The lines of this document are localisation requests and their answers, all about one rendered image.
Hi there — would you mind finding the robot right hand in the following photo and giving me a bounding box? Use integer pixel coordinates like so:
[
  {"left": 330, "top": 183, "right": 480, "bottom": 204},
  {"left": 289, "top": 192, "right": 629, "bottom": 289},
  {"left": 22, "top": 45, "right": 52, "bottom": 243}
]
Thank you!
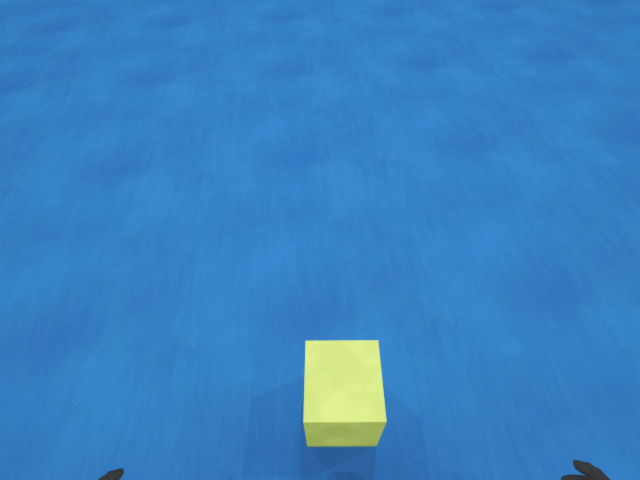
[{"left": 561, "top": 460, "right": 610, "bottom": 480}]

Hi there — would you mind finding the carton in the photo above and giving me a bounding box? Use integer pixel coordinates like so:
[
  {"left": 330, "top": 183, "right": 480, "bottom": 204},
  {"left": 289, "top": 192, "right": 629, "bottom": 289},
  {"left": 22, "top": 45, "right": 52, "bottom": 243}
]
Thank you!
[{"left": 303, "top": 340, "right": 387, "bottom": 447}]

